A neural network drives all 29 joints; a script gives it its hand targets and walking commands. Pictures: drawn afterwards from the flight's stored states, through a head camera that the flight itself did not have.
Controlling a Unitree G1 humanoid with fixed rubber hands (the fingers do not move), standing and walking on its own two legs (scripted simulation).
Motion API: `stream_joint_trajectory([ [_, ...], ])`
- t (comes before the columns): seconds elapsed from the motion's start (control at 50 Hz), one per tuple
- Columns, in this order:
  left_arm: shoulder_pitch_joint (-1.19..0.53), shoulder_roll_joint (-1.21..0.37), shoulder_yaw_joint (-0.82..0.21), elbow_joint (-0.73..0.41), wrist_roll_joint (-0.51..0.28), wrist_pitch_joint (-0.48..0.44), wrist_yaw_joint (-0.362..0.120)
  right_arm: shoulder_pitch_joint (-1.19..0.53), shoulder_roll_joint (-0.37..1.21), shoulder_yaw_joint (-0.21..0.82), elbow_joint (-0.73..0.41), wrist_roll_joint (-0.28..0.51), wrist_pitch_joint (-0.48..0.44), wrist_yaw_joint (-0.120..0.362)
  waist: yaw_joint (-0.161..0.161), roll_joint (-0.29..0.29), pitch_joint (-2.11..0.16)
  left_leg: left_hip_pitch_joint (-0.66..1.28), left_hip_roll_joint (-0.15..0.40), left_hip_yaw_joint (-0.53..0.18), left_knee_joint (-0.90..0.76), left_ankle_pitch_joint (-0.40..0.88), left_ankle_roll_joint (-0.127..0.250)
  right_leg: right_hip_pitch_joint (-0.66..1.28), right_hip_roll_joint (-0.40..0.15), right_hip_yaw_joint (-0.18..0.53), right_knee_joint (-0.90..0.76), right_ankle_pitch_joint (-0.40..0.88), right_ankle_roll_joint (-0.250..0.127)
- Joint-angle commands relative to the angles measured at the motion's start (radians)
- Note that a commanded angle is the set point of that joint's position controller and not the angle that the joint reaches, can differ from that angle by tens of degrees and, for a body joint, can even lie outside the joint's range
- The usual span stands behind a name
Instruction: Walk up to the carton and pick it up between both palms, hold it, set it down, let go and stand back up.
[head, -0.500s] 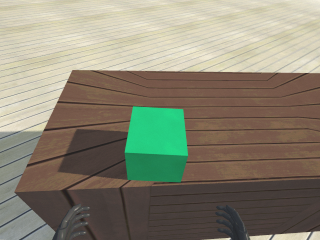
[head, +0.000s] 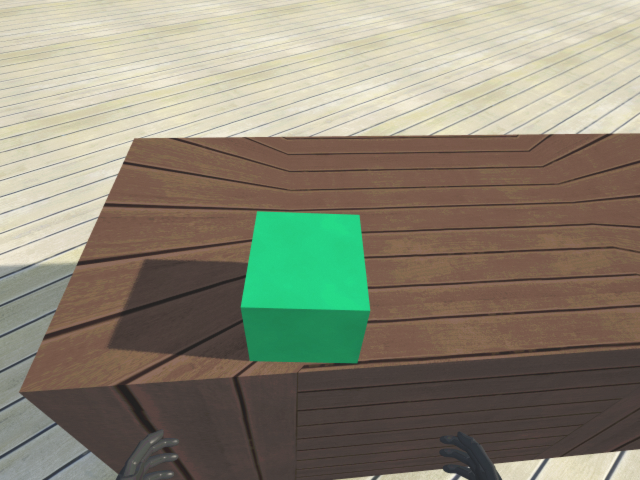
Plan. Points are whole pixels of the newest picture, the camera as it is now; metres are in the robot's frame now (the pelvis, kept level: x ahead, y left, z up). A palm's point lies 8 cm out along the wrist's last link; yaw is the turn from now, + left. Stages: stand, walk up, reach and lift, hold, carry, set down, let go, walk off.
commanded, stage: let go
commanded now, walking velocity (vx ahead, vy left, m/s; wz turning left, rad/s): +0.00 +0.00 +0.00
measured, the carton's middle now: (306, 285) +0.43 +0.02 -0.02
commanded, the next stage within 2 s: stand in 0.12 s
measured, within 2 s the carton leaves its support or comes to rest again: neither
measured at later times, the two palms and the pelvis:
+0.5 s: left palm out of the picture +0.05 +0.24 -0.12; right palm out of the picture +0.04 -0.24 -0.14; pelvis +0.01 +0.00 -0.01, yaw +3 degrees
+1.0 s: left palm out of the picture -0.04 +0.20 -0.15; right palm out of the picture +0.00 -0.21 -0.15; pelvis +0.01 -0.01 +0.00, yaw +5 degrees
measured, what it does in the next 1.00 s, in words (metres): stands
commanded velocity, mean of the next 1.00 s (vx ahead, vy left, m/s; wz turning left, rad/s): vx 0.00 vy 0.00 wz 0.00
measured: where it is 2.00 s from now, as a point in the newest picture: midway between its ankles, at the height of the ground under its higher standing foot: outside the picture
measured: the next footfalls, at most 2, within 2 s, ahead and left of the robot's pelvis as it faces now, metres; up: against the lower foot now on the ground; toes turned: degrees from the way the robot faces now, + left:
none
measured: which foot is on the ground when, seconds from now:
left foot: down 0.00-1.00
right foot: down 0.00-1.00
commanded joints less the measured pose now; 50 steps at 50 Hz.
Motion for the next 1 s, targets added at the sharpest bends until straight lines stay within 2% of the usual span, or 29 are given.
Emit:
stream_joint_trajectory([
  [0.0,-0.072,0.114,0.040,-0.117,0.005,-0.027,0.004,-0.066,-0.125,-0.028,-0.103,-0.002,-0.045,-0.002,-0.001,0.014,-0.088,0.192,-0.054,-0.007,0.017,0.397,-0.002,-0.224,0.008,-0.006,-0.089,0.354,0.024],
  [0.12,-0.086,0.100,0.032,-0.104,0.003,-0.027,0.004,-0.068,-0.129,-0.028,-0.093,-0.005,-0.049,-0.001,-0.012,0.002,-0.069,0.176,-0.052,-0.006,0.016,0.377,-0.001,-0.220,0.006,-0.003,-0.083,0.379,0.027],
  [0.14,0.022,0.154,0.042,-0.034,0.032,-0.082,0.013,0.091,-0.158,-0.046,-0.015,0.001,0.105,-0.016,0.019,0.076,-0.109,-0.076,0.108,-0.091,0.041,0.514,0.026,-0.128,-0.068,0.037,0.000,0.284,0.023],
  [0.16,0.060,0.154,0.044,-0.010,0.018,-0.100,0.015,0.101,-0.164,-0.057,-0.011,-0.012,0.173,-0.010,0.016,0.072,-0.060,-0.179,0.088,-0.085,0.029,0.293,0.031,-0.086,-0.078,0.044,-0.021,0.163,0.025],
  [0.18,0.053,0.165,0.041,-0.002,0.016,-0.111,0.019,0.119,-0.140,-0.056,-0.024,-0.021,0.201,-0.003,-0.004,0.024,-0.025,-0.218,0.067,-0.086,0.012,0.191,0.032,-0.092,-0.084,0.047,-0.024,0.170,0.021],
  [0.2,0.045,0.129,0.034,0.004,0.009,-0.121,0.019,0.126,-0.148,-0.057,-0.029,-0.023,0.209,0.001,-0.007,0.006,-0.063,-0.202,0.066,-0.079,0.034,0.249,0.030,-0.061,-0.094,0.055,0.011,0.310,0.014],
  [0.24,0.065,0.096,0.022,0.030,-0.001,-0.135,0.021,0.093,-0.156,-0.061,-0.033,-0.019,0.208,0.003,0.013,-0.003,-0.121,-0.162,0.056,-0.064,0.063,0.246,0.024,-0.086,-0.101,0.059,0.032,0.426,-0.002],
  [0.28,0.071,0.100,0.021,0.042,-0.006,-0.138,0.028,0.106,-0.149,-0.067,-0.020,-0.014,0.206,0.007,0.004,0.014,-0.137,-0.183,0.048,-0.073,0.059,0.217,0.022,-0.090,-0.112,0.059,0.032,0.385,-0.018],
  [0.3,0.062,0.122,0.030,0.051,0.000,-0.140,0.031,0.124,-0.129,-0.064,-0.014,-0.010,0.203,0.009,0.001,0.003,-0.134,-0.205,0.049,-0.079,0.059,0.219,0.024,-0.078,-0.107,0.052,0.033,0.360,-0.020],
  [0.36,0.104,0.121,0.028,0.078,-0.005,-0.144,0.039,0.120,-0.134,-0.071,0.013,-0.022,0.207,0.011,0.008,0.028,-0.097,-0.204,0.049,-0.089,0.068,0.241,0.034,-0.117,-0.108,0.059,0.020,0.329,-0.023],
  [0.38,0.104,0.117,0.030,0.094,-0.006,-0.146,0.044,0.146,-0.133,-0.073,0.031,-0.021,0.207,0.008,0.003,0.001,-0.079,-0.199,0.052,-0.101,0.062,0.257,0.032,-0.127,-0.117,0.057,0.020,0.335,-0.028],
  [0.4,0.124,0.111,0.029,0.106,-0.005,-0.147,0.046,0.181,-0.135,-0.078,0.044,-0.022,0.205,0.007,-0.003,0.012,-0.098,-0.204,0.047,-0.101,0.064,0.227,0.034,-0.114,-0.110,0.055,0.016,0.330,-0.030],
  [0.42,0.132,0.117,0.034,0.126,-0.007,-0.147,0.047,0.183,-0.129,-0.076,0.058,-0.021,0.207,0.005,-0.004,-0.013,-0.070,-0.214,0.044,-0.102,0.056,0.207,0.031,-0.120,-0.112,0.050,0.003,0.306,-0.033],
  [0.48,0.196,0.115,0.039,0.177,-0.009,-0.147,0.060,0.230,-0.122,-0.078,0.102,-0.028,0.205,-0.006,-0.003,0.016,-0.050,-0.186,0.048,-0.117,0.046,0.253,0.047,-0.126,-0.112,0.048,0.007,0.335,-0.033],
  [0.5,0.203,0.119,0.038,0.187,-0.010,-0.147,0.061,0.234,-0.109,-0.078,0.104,-0.024,0.205,-0.009,-0.004,0.005,-0.051,-0.176,0.051,-0.121,0.039,0.261,0.047,-0.135,-0.108,0.038,-0.005,0.311,-0.035],
  [0.56,0.213,0.109,0.045,0.230,-0.014,-0.149,0.065,0.260,-0.105,-0.076,0.142,-0.019,0.205,-0.018,-0.011,0.056,-0.029,-0.181,0.044,-0.121,0.035,0.280,0.046,-0.110,-0.113,0.045,-0.013,0.305,-0.036],
  [0.58,0.231,0.094,0.042,0.242,-0.017,-0.148,0.066,0.272,-0.090,-0.074,0.167,-0.019,0.209,-0.018,-0.004,0.045,-0.017,-0.176,0.050,-0.121,0.029,0.282,0.042,-0.119,-0.107,0.038,-0.015,0.308,-0.034],
  [0.6,0.247,0.091,0.040,0.269,-0.018,-0.144,0.068,0.280,-0.084,-0.074,0.170,-0.022,0.212,-0.022,-0.013,0.059,0.013,-0.177,0.040,-0.124,0.030,0.268,0.047,-0.137,-0.101,0.039,-0.030,0.288,-0.032],
  [0.62,0.263,0.085,0.039,0.291,-0.019,-0.144,0.069,0.267,-0.084,-0.072,0.178,-0.024,0.215,-0.025,-0.002,0.029,0.018,-0.176,0.045,-0.127,0.023,0.253,0.043,-0.136,-0.101,0.034,-0.036,0.260,-0.032],
  [0.72,0.290,0.059,0.032,0.356,-0.012,-0.142,0.075,0.267,-0.052,-0.058,0.216,-0.021,0.216,-0.035,-0.001,0.031,0.043,-0.171,0.046,-0.137,0.013,0.242,0.049,-0.129,-0.111,0.034,-0.051,0.272,-0.029],
  [0.74,0.307,0.077,0.035,0.373,-0.014,-0.143,0.077,0.273,-0.052,-0.058,0.223,-0.023,0.218,-0.034,0.000,-0.010,0.037,-0.158,0.044,-0.134,0.006,0.235,0.046,-0.128,-0.108,0.022,-0.043,0.282,-0.027],
  [0.76,0.292,0.056,0.030,0.383,-0.011,-0.141,0.077,0.292,-0.055,-0.061,0.241,-0.015,0.220,-0.036,-0.011,0.027,0.058,-0.173,0.039,-0.128,0.004,0.234,0.040,-0.128,-0.108,0.030,-0.050,0.273,-0.030],
  [0.8,0.292,0.050,0.031,0.402,-0.015,-0.140,0.076,0.293,-0.049,-0.054,0.259,-0.017,0.220,-0.037,-0.011,0.012,0.042,-0.164,0.041,-0.132,0.006,0.235,0.051,-0.111,-0.111,0.022,-0.053,0.269,-0.027],
  [0.82,0.288,0.057,0.034,0.409,-0.012,-0.140,0.077,0.290,-0.057,-0.056,0.265,-0.019,0.219,-0.040,-0.011,-0.008,0.062,-0.163,0.042,-0.135,-0.006,0.251,0.042,-0.116,-0.106,0.017,-0.055,0.252,-0.022],
  [0.88,0.324,0.024,0.025,0.442,-0.021,-0.138,0.079,0.266,-0.028,-0.049,0.281,-0.018,0.222,-0.041,0.008,0.022,0.062,-0.151,0.040,-0.127,-0.003,0.241,0.044,-0.129,-0.099,0.020,-0.066,0.222,-0.021],
  [0.9,0.312,0.005,0.021,0.447,-0.020,-0.136,0.080,0.273,-0.014,-0.043,0.288,-0.016,0.222,-0.040,-0.005,0.041,0.078,-0.165,0.036,-0.134,-0.009,0.218,0.044,-0.135,-0.103,0.021,-0.067,0.210,-0.024],
  [0.92,0.317,0.020,0.022,0.461,-0.014,-0.132,0.079,0.270,-0.014,-0.042,0.291,-0.019,0.224,-0.041,-0.005,0.023,0.087,-0.162,0.035,-0.133,-0.005,0.207,0.044,-0.140,-0.102,0.017,-0.065,0.207,-0.023],
  [0.96,0.318,-0.013,0.014,0.476,-0.016,-0.131,0.080,0.267,-0.012,-0.036,0.299,-0.017,0.225,-0.047,0.002,0.016,0.083,-0.161,0.042,-0.134,-0.010,0.218,0.047,-0.133,-0.104,0.014,-0.071,0.206,-0.026],
  [0.98,0.313,-0.010,0.016,0.483,-0.016,-0.132,0.081,0.277,-0.007,-0.042,0.314,-0.017,0.227,-0.046,-0.005,0.026,0.079,-0.154,0.035,-0.128,-0.008,0.196,0.040,-0.141,-0.104,0.024,-0.069,0.197,-0.026],
])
